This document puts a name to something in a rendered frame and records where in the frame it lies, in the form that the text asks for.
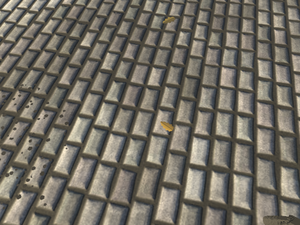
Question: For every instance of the robot right hand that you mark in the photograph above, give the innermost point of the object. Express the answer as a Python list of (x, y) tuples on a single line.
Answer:
[(281, 220)]

